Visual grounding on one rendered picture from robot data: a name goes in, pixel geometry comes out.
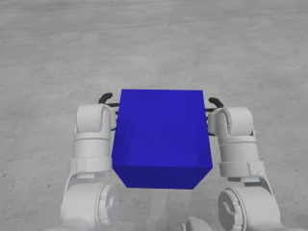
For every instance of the robot left hand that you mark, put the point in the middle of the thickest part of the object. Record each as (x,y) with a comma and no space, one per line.
(104,98)

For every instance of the carton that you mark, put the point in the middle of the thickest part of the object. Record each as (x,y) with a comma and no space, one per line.
(161,139)

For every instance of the right robot thigh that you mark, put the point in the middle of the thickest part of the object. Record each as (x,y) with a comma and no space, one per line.
(195,224)

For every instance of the robot right hand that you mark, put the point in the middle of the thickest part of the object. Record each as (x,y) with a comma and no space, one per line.
(209,110)

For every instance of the right robot upper arm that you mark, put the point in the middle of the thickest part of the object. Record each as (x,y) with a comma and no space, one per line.
(250,208)

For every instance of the robot right forearm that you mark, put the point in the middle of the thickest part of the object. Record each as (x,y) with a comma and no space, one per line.
(239,156)

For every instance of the left robot upper arm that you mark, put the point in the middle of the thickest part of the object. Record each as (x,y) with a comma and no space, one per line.
(89,207)

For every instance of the robot left forearm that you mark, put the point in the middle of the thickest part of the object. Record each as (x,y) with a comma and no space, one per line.
(91,149)

